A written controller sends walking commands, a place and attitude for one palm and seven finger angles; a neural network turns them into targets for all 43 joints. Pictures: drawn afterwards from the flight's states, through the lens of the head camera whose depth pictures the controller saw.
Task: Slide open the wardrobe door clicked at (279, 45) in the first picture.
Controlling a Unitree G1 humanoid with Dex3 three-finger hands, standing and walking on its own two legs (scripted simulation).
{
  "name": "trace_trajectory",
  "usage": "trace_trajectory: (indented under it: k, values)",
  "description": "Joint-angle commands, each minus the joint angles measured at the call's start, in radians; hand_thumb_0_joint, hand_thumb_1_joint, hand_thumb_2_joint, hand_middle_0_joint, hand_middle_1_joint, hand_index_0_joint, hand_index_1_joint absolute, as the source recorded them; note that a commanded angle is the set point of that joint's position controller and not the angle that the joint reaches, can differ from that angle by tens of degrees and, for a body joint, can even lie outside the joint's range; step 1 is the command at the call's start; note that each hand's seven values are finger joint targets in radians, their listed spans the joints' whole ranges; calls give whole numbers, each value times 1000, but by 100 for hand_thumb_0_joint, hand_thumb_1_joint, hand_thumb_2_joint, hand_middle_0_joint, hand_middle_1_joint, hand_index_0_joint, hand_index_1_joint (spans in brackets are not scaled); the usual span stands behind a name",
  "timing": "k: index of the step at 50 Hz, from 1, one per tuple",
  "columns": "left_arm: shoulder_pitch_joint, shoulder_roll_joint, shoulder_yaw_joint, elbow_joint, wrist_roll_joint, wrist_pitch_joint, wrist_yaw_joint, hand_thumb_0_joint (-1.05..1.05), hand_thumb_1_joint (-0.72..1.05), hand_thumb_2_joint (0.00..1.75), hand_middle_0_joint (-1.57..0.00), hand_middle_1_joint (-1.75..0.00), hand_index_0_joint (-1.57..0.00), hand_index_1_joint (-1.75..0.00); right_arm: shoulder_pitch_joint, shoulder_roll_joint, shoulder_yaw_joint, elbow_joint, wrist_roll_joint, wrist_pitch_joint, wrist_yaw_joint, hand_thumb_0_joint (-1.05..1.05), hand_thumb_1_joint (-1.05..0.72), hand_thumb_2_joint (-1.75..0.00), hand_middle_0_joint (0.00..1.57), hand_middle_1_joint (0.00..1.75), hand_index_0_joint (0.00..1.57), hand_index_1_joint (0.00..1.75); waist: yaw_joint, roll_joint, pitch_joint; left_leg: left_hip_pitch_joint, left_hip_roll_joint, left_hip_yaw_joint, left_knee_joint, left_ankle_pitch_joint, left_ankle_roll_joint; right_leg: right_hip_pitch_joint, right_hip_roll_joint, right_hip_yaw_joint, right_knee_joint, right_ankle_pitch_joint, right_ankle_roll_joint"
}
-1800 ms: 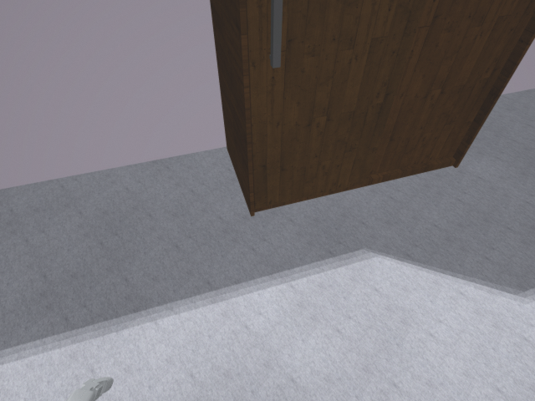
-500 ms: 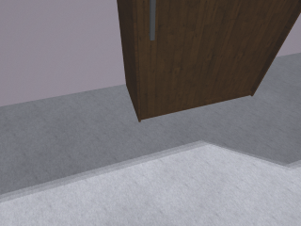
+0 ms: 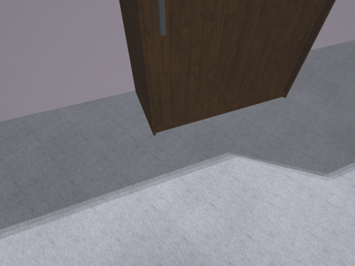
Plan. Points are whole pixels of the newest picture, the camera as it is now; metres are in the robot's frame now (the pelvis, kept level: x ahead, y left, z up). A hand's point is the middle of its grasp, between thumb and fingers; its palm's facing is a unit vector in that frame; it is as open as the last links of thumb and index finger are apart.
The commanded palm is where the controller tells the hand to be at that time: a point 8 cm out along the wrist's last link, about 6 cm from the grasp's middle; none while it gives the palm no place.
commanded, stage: walk to a spot facing it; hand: left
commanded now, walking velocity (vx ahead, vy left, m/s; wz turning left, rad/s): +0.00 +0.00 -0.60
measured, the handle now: (159, 4) +1.08 +0.16 +0.12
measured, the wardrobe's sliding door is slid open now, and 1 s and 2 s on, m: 0.00 0.00 0.00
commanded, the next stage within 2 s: turn to face it in 1.76 s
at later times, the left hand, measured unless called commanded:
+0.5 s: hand out of the picture +0.05 +0.16 -0.14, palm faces -0.14 -0.96 -0.24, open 7.3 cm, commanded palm none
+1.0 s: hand (128, 193) +0.34 +0.18 -0.16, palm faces -0.45 -0.87 -0.21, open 7.3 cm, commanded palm none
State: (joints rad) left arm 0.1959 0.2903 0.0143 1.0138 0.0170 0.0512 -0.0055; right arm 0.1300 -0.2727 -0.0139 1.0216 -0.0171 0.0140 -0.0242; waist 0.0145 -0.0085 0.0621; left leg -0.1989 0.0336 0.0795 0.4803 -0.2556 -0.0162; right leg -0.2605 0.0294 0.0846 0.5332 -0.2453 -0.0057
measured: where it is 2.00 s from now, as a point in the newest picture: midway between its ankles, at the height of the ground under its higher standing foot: (226, 223)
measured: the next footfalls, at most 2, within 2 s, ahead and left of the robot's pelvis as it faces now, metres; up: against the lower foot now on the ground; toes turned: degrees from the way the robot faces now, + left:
left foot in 0.74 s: +0.22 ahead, +0.09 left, +0.00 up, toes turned -21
right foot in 1.32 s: +0.34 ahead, -0.20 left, +0.00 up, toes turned -53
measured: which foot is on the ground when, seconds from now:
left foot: down 0.00-0.14, up 0.16-0.72, down 0.74-1.00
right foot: down 0.00-0.74, up 0.76-1.00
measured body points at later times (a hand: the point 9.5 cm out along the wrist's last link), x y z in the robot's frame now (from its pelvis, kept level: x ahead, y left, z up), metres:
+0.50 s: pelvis +0.03 -0.03 +0.01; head +0.04 -0.06 +0.46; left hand +0.06 +0.21 -0.12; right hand +0.06 -0.31 -0.14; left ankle +0.06 +0.14 -0.66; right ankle +0.01 -0.10 -0.74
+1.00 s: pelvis +0.19 +0.02 +0.01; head +0.20 +0.05 +0.46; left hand +0.37 +0.23 -0.15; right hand +0.07 -0.18 -0.13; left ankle +0.18 +0.11 -0.74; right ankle +0.13 -0.13 -0.62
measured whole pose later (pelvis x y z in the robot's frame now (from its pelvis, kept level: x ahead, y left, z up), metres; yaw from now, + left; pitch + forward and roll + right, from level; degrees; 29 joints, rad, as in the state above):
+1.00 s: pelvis +0.19 +0.02 +0.01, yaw -32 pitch -1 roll -2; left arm 0.29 0.27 0.12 0.95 0.04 0.03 -0.04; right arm 0.38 -0.15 -0.02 0.98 -0.02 -0.07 -0.04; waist 0.02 -0.04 0.00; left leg -0.07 0.04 0.20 0.39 -0.31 0.03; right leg -0.63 -0.03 0.02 1.25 -0.16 0.02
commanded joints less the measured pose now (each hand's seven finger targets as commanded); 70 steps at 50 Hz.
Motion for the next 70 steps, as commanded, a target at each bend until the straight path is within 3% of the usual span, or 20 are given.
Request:
trace_trajectory:
  k: [1, 4, 6, 7, 8, 10, 15, 27, 32, 35, 36, 37, 38, 45, 59, 63, 65, 66, 67, 70]
  values:
    - [25, 109, 42, -99, 3, -5, -2, 0, 90, 90, -20, -30, -20, -30, 6, -199, -63, -85, 3, -9, -10, 0, -90, -90, 20, 30, 20, 30, -3, 148, -76, 20, 270, -166, -116, 150, 119, -105, -27, -21, 211, -7, 9]
    - [70, 79, 55, -116, 2, 0, -8, 0, 90, 90, -20, -30, -20, -30, -34, -185, -73, -118, -1, -13, -8, 0, -90, -90, 20, 30, 20, 30, 22, 206, -73, -38, 330, -125, -75, 282, 164, -61, -61, -65, 299, -217, 19]
    - [171, 91, 69, -100, 8, -13, -10, 0, 90, 90, -20, -30, -20, -30, -73, -169, -77, -138, 0, -4, -7, 0, -90, -90, 20, 30, 20, 30, 81, 78, -81, -135, 240, -16, 173, 187, 73, 75, -81, -34, 45, 21, 5]
    - [198, 188, 87, -101, 24, -31, 0, 0, 90, 90, -20, -30, -20, -30, -32, -87, -63, -154, 5, 6, 0, 0, -90, -90, 20, 30, 20, 30, 76, -287, -90, -311, 62, 82, 455, -205, -23, 137, -268, 315, -191, 110, -52]
    - [215, 227, 89, -109, 11, -32, 12, 0, 90, 90, -20, -30, -20, -30, -58, -66, -55, -186, 2, 10, 3, 0, -90, -90, 20, 30, 20, 30, 82, -343, -61, -405, -14, -29, 620, -364, -36, 79, -384, 556, -313, 122, -129]
    - [131, 172, 94, -136, 3, -32, 20, 0, 90, 90, -20, -30, -20, -30, -57, -106, -69, -168, 0, 18, 13, 0, -90, -90, 20, 30, 20, 30, 50, -223, 6, -425, 43, -118, 688, -206, -19, -7, -307, 522, -408, -381, -106]
    - [167, 100, 82, -118, -3, -80, 11, 0, 90, 90, -20, -30, -20, -30, -6, -76, -72, -133, -13, -12, 28, 0, -90, -90, 20, 30, 20, 30, 23, -49, -79, -433, 51, -100, 642, -9, -44, 161, -204, 354, -321, -155, -130]
    - [269, 76, 84, -86, 11, -100, 8, 0, 90, 90, -20, -30, -20, -30, -95, -42, -60, -209, -8, -42, 30, 0, -90, -90, 20, 30, 20, 30, 56, -140, -40, -464, 40, -90, 419, -31, -61, 192, -195, 413, -319, -71, -197]
    - [224, 105, 91, -104, 13, -93, 12, 0, 90, 90, -20, -30, -20, -30, -92, -30, -57, -235, 5, -56, 32, 0, -90, -90, 20, 30, 20, 30, 46, -152, -24, -275, -6, -77, 225, -74, -39, 82, -179, 419, -279, -26, -188]
    - [133, 106, 98, -126, 9, -88, 13, 0, 90, 90, -20, -30, -20, -30, 74, -51, -65, -190, 12, -72, 19, 0, -90, -90, 20, 30, 20, 30, -44, -118, -58, 89, -19, -76, 1, 8, -28, -134, -111, 361, -140, -33, -134]
    - [120, 67, 92, -141, 4, -86, 7, 0, 90, 90, -20, -30, -20, -30, 199, -102, -74, -149, 13, -78, 3, 0, -90, -90, 20, 30, 20, 30, -89, 3, -113, 312, 48, -121, -66, -34, -16, -261, -31, 291, 3, -67, -101]
    - [140, 4, 85, -148, -10, -85, -5, 0, 90, 90, -20, -30, -20, -30, 316, -209, -100, -122, -3, -80, -3, 0, -90, -90, 20, 30, 20, 30, -132, 308, -180, 459, 322, -453, -191, -302, 42, -442, 92, 134, 310, -270, -48]
    - [151, 8, 88, -157, -1, -91, -7, 0, 90, 90, -20, -30, -20, -30, 323, -224, -95, -133, -3, -72, -1, 0, -90, -90, 20, 30, 20, 30, -104, 322, -131, 353, 469, -638, -302, -432, 96, -495, 58, 13, 513, -321, -10]
    - [176, -44, 96, -87, 21, -40, -38, 0, 90, 90, -20, -30, -20, -30, 219, -6, -30, -114, 5, -104, -12, 0, -90, -90, 20, 30, 20, 30, 25, 184, 54, 31, 216, -78, -280, 162, -88, -411, -63, -51, 734, 85, 17]
    - [-183, -95, 57, -172, 12, -40, -52, 0, 90, 90, -20, -30, -20, -30, 470, 2, -26, 37, -12, -101, -25, 0, -90, -90, 20, 30, 20, 30, -63, 115, 96, 329, 275, 149, -192, 752, 59, -482, -57, -256, 300, 38, -20]
    - [5, -42, 72, -123, 14, -64, -37, 0, 90, 90, -20, -30, -20, -30, 416, -63, -49, 21, -2, -94, -18, 0, -90, -90, 20, 30, 20, 30, 34, 180, -56, 315, 297, 228, 131, 1165, 56, -137, 37, -308, 136, -27, -91]
    - [253, 70, 103, -51, 21, -84, -25, 0, 90, 90, -20, -30, -20, -30, 359, -59, -47, -17, 16, -89, 2, 0, -90, -90, 20, 30, 20, 30, 157, 75, -220, -30, 259, 248, 587, 738, 15, 377, -79, -157, -4, 95, -167]
    - [327, 164, 122, -41, 9, -92, -9, 0, 90, 90, -20, -30, -20, -30, 363, 26, -38, -62, 27, -93, 5, 0, -90, -90, 20, 30, 20, 30, 149, -133, -325, -379, 60, 186, 945, -266, -47, 608, -397, 412, -68, 234, -319]
    - [299, 199, 130, -49, -16, -82, 4, 0, 90, 90, -20, -30, -20, -30, 260, 4, -46, -100, 22, -94, 0, 0, -90, -90, 20, 30, 20, 30, 143, -79, -307, -480, 60, 18, 1052, -312, -19, 567, -449, 536, -186, 191, -366]
    - [75, 78, 93, -96, -17, -91, 12, 0, 90, 90, -20, -30, -20, -30, 245, 20, -53, -79, 2, -68, 6, 0, -90, -90, 20, 30, 20, 30, 5, 55, -41, -417, 162, -73, 938, -54, -23, 113, -346, 286, -295, 42, -66]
